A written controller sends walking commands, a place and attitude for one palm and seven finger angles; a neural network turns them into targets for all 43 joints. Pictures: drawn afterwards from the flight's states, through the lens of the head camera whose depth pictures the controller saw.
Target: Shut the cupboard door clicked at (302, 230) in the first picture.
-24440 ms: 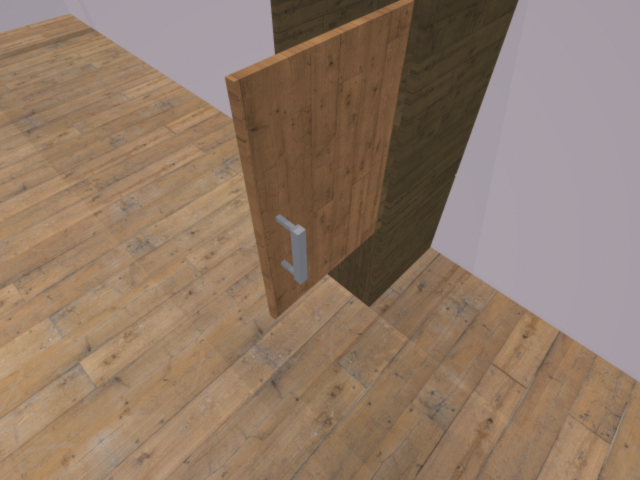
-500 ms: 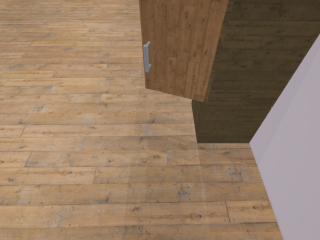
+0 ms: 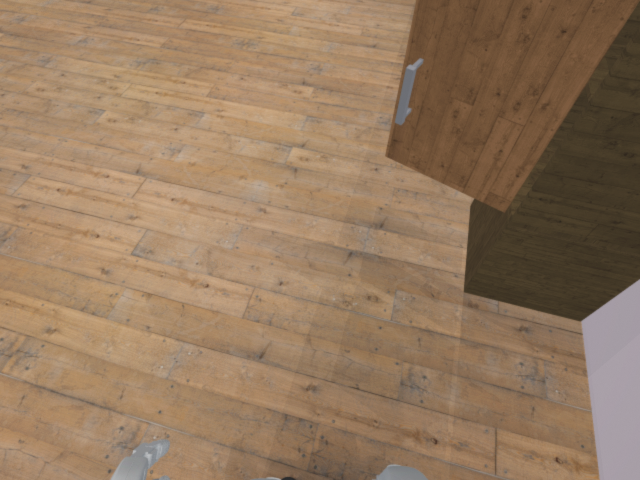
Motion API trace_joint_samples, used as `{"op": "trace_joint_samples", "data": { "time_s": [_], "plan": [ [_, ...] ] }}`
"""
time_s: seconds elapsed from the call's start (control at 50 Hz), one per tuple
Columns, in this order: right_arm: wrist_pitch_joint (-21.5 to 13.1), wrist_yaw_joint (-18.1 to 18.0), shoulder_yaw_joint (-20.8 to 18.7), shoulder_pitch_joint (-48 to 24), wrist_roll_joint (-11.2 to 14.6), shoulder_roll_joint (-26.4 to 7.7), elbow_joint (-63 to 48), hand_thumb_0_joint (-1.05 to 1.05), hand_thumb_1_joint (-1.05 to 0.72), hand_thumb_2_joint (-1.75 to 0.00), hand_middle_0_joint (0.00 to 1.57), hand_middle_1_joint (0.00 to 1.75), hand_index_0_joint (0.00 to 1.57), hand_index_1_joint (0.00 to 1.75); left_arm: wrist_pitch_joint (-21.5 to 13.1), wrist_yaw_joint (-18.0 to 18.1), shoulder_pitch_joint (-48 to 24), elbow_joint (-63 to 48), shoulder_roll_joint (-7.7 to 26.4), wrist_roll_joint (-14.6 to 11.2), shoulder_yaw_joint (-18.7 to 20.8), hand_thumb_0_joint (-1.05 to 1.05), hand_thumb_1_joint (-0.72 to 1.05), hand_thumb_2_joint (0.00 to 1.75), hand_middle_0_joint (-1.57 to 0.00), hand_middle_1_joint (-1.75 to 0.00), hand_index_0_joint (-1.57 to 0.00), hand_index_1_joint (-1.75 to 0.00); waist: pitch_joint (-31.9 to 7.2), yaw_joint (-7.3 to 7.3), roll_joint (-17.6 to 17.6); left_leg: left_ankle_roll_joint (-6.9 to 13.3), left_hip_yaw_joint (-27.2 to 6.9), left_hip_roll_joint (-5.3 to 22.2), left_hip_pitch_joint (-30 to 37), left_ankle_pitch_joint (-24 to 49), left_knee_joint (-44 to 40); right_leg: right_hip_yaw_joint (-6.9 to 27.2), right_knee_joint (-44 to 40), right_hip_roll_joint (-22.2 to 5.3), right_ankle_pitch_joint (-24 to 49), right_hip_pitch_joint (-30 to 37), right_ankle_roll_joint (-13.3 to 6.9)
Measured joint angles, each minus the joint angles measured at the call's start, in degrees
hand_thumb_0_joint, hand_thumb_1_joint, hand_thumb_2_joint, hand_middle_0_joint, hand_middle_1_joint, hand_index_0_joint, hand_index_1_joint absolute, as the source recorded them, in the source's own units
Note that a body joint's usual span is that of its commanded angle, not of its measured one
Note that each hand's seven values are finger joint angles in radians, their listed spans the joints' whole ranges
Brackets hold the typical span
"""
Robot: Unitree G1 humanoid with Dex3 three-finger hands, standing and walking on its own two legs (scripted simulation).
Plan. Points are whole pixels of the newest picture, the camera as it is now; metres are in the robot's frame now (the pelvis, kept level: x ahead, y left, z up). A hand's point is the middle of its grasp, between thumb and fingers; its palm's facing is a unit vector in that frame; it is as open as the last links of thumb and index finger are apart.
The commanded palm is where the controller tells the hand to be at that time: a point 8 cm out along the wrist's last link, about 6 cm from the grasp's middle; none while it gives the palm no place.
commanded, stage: walk to a spot facing it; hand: left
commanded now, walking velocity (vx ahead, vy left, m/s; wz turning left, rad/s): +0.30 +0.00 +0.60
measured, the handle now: (409, 92) +0.95 -0.21 -0.10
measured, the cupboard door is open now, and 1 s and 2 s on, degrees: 71 71 71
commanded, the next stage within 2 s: turn to face it in 0.54 s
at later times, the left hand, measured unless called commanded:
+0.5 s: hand out of the picture -0.01 +0.14 -0.16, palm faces +0.40 -0.88 -0.25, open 7.4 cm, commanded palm none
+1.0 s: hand (194, 409) +0.24 +0.20 -0.17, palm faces +0.37 -0.91 -0.20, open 7.4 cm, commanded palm none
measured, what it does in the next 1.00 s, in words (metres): walks ahead, turning left: right foot, then left foot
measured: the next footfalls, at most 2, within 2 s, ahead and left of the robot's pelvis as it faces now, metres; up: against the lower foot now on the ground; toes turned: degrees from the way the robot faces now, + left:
right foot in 0.12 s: +0.06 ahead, -0.15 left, +0.00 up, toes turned +4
left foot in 0.54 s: +0.20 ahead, +0.12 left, +0.00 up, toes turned +30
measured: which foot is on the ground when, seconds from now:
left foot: down 0.00-0.12, up 0.14-0.52, down 0.54-0.94, up 0.96-1.00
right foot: up 0.00-0.10, down 0.12-0.52, up 0.54-0.90, down 0.92-1.00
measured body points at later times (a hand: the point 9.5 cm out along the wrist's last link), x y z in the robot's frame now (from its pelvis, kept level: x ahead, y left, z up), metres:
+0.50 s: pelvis +0.12 -0.01 -0.01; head +0.21 +0.01 +0.43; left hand -0.03 +0.19 -0.14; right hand +0.35 -0.19 -0.15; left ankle +0.17 +0.11 -0.72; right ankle +0.02 -0.15 -0.74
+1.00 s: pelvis +0.23 +0.01 -0.01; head +0.27 +0.01 +0.43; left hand +0.22 +0.25 -0.16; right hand +0.40 -0.18 -0.17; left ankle +0.16 +0.09 -0.72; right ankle +0.31 -0.09 -0.74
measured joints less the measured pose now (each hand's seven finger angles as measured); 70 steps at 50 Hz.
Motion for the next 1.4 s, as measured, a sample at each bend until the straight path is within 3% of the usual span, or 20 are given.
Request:
{"op": "trace_joint_samples", "data": {
  "time_s": [0.12, 0.18, 0.26, 0.32, 0.4, 0.48, 0.52, 0.56, 0.6, 0.64, 0.74, 0.86, 0.94, 1.0, 1.06, 1.14, 1.22, 1.26, 1.34, 1.4],
  "plan": [
    [0.8, 0.4, -1.2, 1.7, 0.4, -0.7, -0.2, 0.00, -0.90, -0.90, 0.20, 0.30, 0.20, 0.30, -1.5, -0.8, 1.3, -2.1, 0.7, 0.3, -0.5, 0.01, 0.91, 0.90, -0.20, -0.30, -0.20, -0.30, -2.5, -0.10, 0.1, -1.5, -4.5, -1.9, -1.3, -4.9, 3.7, -1.2, -20.7, 1.6, 1.2, 8.7, -1.4],
    [1.7, 0.6, -2.2, 1.1, 0.3, -1.7, 0.1, 0.00, -0.90, -0.90, 0.20, 0.30, 0.20, 0.30, -2.4, 0.0, 3.4, -1.5, -0.3, 0.3, -0.8, 0.00, 0.91, 0.90, -0.20, -0.30, -0.20, -0.30, -2.4, 0.71, 0.7, -2.7, -2.0, -2.0, -8.1, -13.8, 23.0, -3.3, -21.6, 0.7, 7.4, 10.3, -3.1],
    [1.7, 1.9, -2.7, -0.4, 0.1, -2.7, -0.8, 0.01, -0.91, -0.90, 0.19, 0.30, 0.20, 0.30, -3.1, 0.5, 7.8, 1.6, -1.6, 0.1, -0.8, 0.00, 0.91, 0.90, -0.20, -0.30, -0.20, -0.30, -2.3, 0.42, 0.4, -4.5, 2.6, 1.3, -14.2, -7.7, 36.7, -6.4, -27.6, -1.2, 7.1, 16.2, -3.0],
    [1.3, 2.6, -2.5, -2.2, 0.3, -2.8, -1.5, 0.01, -0.91, -0.90, 0.19, 0.30, 0.20, 0.30, -4.1, 0.6, 10.1, 3.3, -2.1, 0.1, -1.1, 0.01, 0.91, 0.90, -0.20, -0.30, -0.20, -0.30, -0.7, 0.52, -0.3, -4.7, 4.6, 3.6, -15.6, -5.6, 34.6, -9.7, -30.9, -2.5, 6.9, 20.2, -2.6],
    [1.8, 3.0, -1.6, -6.0, 0.4, -2.8, -1.9, 0.01, -0.91, -0.90, 0.19, 0.30, 0.19, 0.30, -4.6, 0.9, 13.0, 4.4, -2.7, 0.1, -1.8, 0.01, 0.91, 0.90, -0.20, -0.30, -0.20, -0.30, 2.2, 2.06, -1.0, -4.1, 7.4, 4.5, -14.8, -4.8, 24.9, -13.9, -31.9, -3.6, 4.8, 24.0, -1.6],
    [1.3, 3.1, -0.4, -10.5, 0.4, -2.4, -3.3, 0.01, -0.91, -0.90, 0.19, 0.30, 0.19, 0.30, -4.2, 0.9, 16.2, 5.3, -2.7, 0.0, -2.2, 0.01, 0.91, 0.90, -0.20, -0.30, -0.20, -0.30, 4.7, 3.84, -2.2, -2.3, 11.2, 2.0, -10.6, -4.3, 13.1, -16.9, -27.7, -5.4, 0.5, 25.4, -0.2],
    [0.3, 3.1, 0.1, -11.6, 0.3, -2.5, -4.7, 0.01, -0.91, -0.90, 0.19, 0.30, 0.19, 0.30, -3.5, 0.8, 18.1, 5.8, -2.6, -0.2, -2.1, 0.01, 0.91, 0.90, -0.21, -0.30, -0.20, -0.30, 5.0, 4.12, -2.0, -0.7, 12.8, 0.9, -5.9, 0.9, 7.0, -17.5, -18.3, -6.7, -2.1, 23.0, 0.4],
    [-1.1, 2.7, 0.3, -11.9, 0.3, -2.6, -6.1, 0.00, -0.91, -0.90, 0.19, 0.30, 0.20, 0.30, -2.1, 0.6, 18.7, 5.8, -1.9, -0.8, -2.0, 0.01, 0.91, 0.90, -0.21, -0.30, -0.20, -0.30, 4.4, 4.14, -1.3, 3.5, 11.5, 1.1, -5.2, -1.0, 8.4, -13.2, 1.4, -6.4, -4.9, 14.9, 0.6],
    [-1.8, 1.7, 0.8, -11.8, 0.9, -2.1, -6.6, 0.00, -0.91, -0.90, 0.19, 0.30, 0.20, 0.30, -0.6, 1.3, 16.1, 5.3, -0.7, -0.9, -1.4, 0.01, 0.91, 0.90, -0.21, -0.30, -0.20, -0.30, 5.3, 4.79, -2.6, 3.6, 10.8, 0.3, -5.1, -5.2, 11.0, -6.6, 15.2, -5.1, -6.1, 7.4, 0.9],
    [-1.9, 0.8, 1.1, -11.0, 1.0, -1.7, -6.4, 0.00, -0.91, -0.90, 0.19, 0.30, 0.20, 0.30, 0.2, 1.6, 12.7, 4.2, -0.4, -0.8, -0.8, 0.01, 0.91, 0.90, -0.21, -0.30, -0.20, -0.30, 5.4, 4.87, -2.7, 2.3, 9.4, -0.1, -3.6, -5.2, 9.6, -3.4, 19.7, -4.4, -4.5, 1.8, 1.4],
    [-1.3, -0.3, 1.8, -9.1, 0.9, 0.1, -3.8, 0.00, -0.91, -0.90, 0.20, 0.30, 0.20, 0.30, -0.2, 1.2, 5.6, 0.8, -0.4, -0.3, -0.3, 0.01, 0.91, 0.90, -0.20, -0.30, -0.20, -0.30, 3.9, 4.45, -2.9, 1.8, 6.9, -0.2, 1.2, -3.3, 3.6, 0.1, 11.7, -4.4, 1.6, -5.2, 1.8],
    [-1.0, -0.7, 2.2, -6.2, 0.8, 3.3, 0.0, 0.00, -0.90, -0.90, 0.20, 0.30, 0.20, 0.30, -0.3, 0.9, 2.6, 1.2, -1.8, -0.1, -1.8, 0.00, 0.91, 0.90, -0.20, -0.30, -0.19, -0.30, 0.7, 3.70, -2.7, 0.0, 7.3, 1.7, 6.7, -5.0, 1.2, -0.4, -7.1, -1.9, 7.3, -0.3, 0.6],
    [-0.1, -0.7, 1.3, -4.9, 1.2, 3.8, 1.0, 0.00, -0.91, -0.90, 0.20, 0.30, 0.20, 0.30, -0.4, 0.1, 4.4, 1.7, -2.8, 0.1, -2.0, 0.00, 0.91, 0.90, -0.20, -0.30, -0.20, -0.30, -0.8, 3.99, -2.5, -1.7, 10.7, 3.3, 7.0, -10.1, 6.5, -0.6, -17.4, 0.2, 10.5, 5.6, -1.2],
    [1.0, -0.9, 0.2, -5.2, 1.4, 2.3, 0.9, 0.00, -0.91, -0.90, 0.20, 0.30, 0.20, 0.30, -0.4, 0.0, 4.6, 2.6, -4.5, 0.4, -2.2, 0.00, 0.91, 0.90, -0.20, -0.30, -0.20, -0.30, 0.1, 2.89, -0.1, -3.3, 8.0, 3.4, 2.6, -18.4, 17.3, 0.1, -16.8, 2.4, 9.6, 4.8, -2.9],
    [1.4, -1.2, -0.3, -4.7, 1.7, 1.3, 1.0, 0.00, -0.91, -0.90, 0.20, 0.30, 0.20, 0.30, -0.1, 0.6, 4.6, 2.7, -4.5, 0.2, -1.4, 0.00, 0.92, 0.90, -0.21, -0.30, -0.20, -0.30, 1.0, 2.72, -0.3, -4.3, 5.6, 2.2, -1.9, -18.9, 27.9, 1.2, -20.2, 3.2, 11.8, 5.8, -3.4],
    [1.5, -1.5, -0.6, -3.6, 1.7, 0.6, 0.7, 0.00, -0.91, -0.90, 0.20, 0.30, 0.20, 0.30, 0.5, 1.0, 5.0, 2.8, -3.3, 0.3, -0.4, 0.00, 0.92, 0.90, -0.21, -0.30, -0.20, -0.30, 0.9, 2.98, -1.7, -5.1, 4.9, 2.3, -1.9, -17.4, 23.3, 3.4, -23.2, 3.8, 13.4, 6.3, -3.0],
    [0.3, -1.8, -0.3, -2.5, 1.8, 0.2, -0.5, 0.00, -0.91, -0.90, 0.19, 0.30, 0.20, 0.30, 1.4, 0.8, 5.4, 3.0, -1.4, -0.2, 0.4, 0.00, 0.91, 0.90, -0.21, -0.30, -0.20, -0.30, 0.1, 2.95, -2.7, -4.9, 4.0, 3.1, 3.6, -9.3, 5.2, 5.9, -21.2, 5.2, 12.6, 4.5, -1.8],
    [-0.4, -2.0, 0.0, -2.1, 1.2, 0.5, -0.7, 0.00, -0.91, -0.90, 0.19, 0.30, 0.20, 0.30, 2.2, 0.4, 4.9, 3.3, -0.1, -0.6, 0.8, 0.01, 0.91, 0.90, -0.21, -0.30, -0.20, -0.30, 0.2, 2.86, -3.9, -2.9, 5.5, 2.9, 4.2, -8.3, 4.6, 6.2, -15.3, 5.1, 6.2, 2.4, -1.9],
    [-0.9, -2.3, 0.9, -0.6, 0.4, 1.1, -1.2, 0.00, -0.91, -0.90, 0.20, 0.30, 0.20, 0.30, 3.0, -0.5, 3.2, 3.3, 1.6, -0.4, 1.2, 0.01, 0.91, 0.90, -0.20, -0.30, -0.20, -0.30, 0.7, 2.51, -3.5, -1.5, 7.9, 4.7, 7.0, -8.2, 2.6, 2.2, 4.0, 5.1, -2.6, -2.4, -0.7],
    [-0.9, -2.2, 1.2, 0.1, 0.3, 1.3, -1.0, 0.00, -0.90, -0.90, 0.20, 0.30, 0.20, 0.30, 3.0, -1.1, 1.7, 2.3, 2.2, -0.5, 1.2, 0.01, 0.91, 0.90, -0.20, -0.30, -0.20, -0.30, 1.1, 2.52, -2.6, -1.8, 9.7, 6.2, 9.3, -7.4, 0.1, -0.5, 6.0, 3.8, -1.4, -2.4, -0.1]
  ]
}}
